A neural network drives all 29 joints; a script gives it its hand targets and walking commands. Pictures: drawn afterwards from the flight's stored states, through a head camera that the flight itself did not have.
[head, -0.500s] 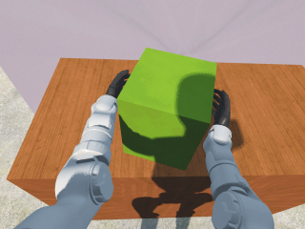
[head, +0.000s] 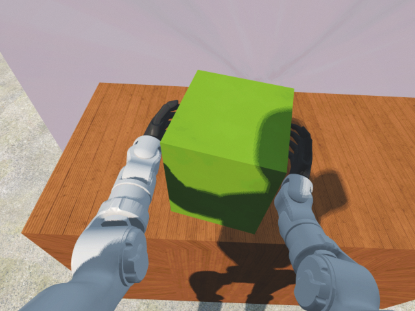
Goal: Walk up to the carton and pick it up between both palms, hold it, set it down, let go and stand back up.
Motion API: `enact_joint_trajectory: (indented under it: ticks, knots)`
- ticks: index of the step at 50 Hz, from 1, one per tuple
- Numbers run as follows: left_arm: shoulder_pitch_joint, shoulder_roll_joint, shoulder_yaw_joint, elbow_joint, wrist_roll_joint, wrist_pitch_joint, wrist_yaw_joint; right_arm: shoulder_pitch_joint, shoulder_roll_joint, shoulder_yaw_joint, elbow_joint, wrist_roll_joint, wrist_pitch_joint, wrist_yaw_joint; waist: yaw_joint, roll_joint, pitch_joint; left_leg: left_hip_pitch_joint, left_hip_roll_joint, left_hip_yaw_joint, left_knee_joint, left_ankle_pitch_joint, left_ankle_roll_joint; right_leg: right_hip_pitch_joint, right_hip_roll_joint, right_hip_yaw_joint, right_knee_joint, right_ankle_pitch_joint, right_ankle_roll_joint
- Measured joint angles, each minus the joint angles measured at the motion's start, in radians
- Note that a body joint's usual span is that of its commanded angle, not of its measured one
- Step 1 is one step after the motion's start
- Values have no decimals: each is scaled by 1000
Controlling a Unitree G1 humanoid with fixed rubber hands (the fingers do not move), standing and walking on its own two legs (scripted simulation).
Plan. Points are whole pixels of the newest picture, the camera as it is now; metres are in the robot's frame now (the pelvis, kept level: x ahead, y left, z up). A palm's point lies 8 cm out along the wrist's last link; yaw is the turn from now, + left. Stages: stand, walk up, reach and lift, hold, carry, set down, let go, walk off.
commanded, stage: reach and lift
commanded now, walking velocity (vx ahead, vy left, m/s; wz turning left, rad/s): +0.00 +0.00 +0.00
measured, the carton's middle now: (227, 155) +0.41 -0.07 +0.05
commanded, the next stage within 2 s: none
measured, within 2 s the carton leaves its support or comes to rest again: leaves its support in 0.04 s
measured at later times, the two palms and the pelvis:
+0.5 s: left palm (162, 138) +0.41 +0.06 +0.12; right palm (314, 159) +0.34 -0.22 +0.10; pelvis -0.02 -0.02 +0.00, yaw -1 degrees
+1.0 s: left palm (128, 140) +0.37 +0.11 +0.16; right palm (300, 144) +0.34 -0.18 +0.15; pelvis -0.02 +0.01 +0.00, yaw +0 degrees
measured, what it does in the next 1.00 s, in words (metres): stands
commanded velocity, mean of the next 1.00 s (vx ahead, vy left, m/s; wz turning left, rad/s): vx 0.00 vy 0.00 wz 0.00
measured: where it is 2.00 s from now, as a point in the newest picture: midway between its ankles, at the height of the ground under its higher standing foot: outside the picture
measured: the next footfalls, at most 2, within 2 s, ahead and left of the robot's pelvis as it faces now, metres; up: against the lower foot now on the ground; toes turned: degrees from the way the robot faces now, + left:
none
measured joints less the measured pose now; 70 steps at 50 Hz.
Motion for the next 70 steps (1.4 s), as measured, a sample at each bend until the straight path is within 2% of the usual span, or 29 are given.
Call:
enact_joint_trajectory:
  ticks: [8,13,19,27,34,46,57,61,70]
  knots:
    - [-31,-17,7,22,-12,-35,31,-23,-34,17,-5,22,13,13,24,-4,-8,-17,-3,3,-38,44,-8,-39,-3,0,8,18,-15]
    - [-40,-36,48,3,-16,-29,43,-47,-49,20,-45,14,68,32,35,-6,-8,-19,-4,15,-67,69,-12,-62,-5,9,17,26,-21]
    - [-21,-41,74,-42,-23,10,35,-45,-44,59,-118,26,159,35,30,-12,-1,-1,-4,25,-92,85,-13,-59,-5,19,17,31,-25]
    - [33,-45,45,-142,-56,99,28,-7,-39,123,-211,81,259,35,34,-14,-12,26,-7,31,-84,72,-7,-34,-8,26,26,21,-17]
    - [57,-48,10,-266,-65,227,35,-14,-59,179,-252,144,341,37,36,-26,9,102,-16,23,-63,45,6,49,-17,21,38,-3,-1]
    - [124,-99,-13,-500,2,434,52,-23,-88,213,-258,193,418,84,36,-81,80,220,-27,6,-17,3,18,184,-30,3,62,-37,19]
    - [188,-136,-51,-678,-9,555,96,-6,-119,259,-335,223,481,118,43,-69,112,208,-24,9,5,3,15,167,-30,3,93,-42,13]
    - [170,-139,-33,-708,-3,597,86,-20,-122,271,-373,228,530,113,42,-61,116,204,-21,6,0,13,11,160,-27,-1,97,-39,5]
    - [117,-123,32,-743,18,677,31,-66,-109,299,-428,237,631,76,47,-54,110,212,-15,0,-27,40,-6,154,-21,-7,104,-35,-14]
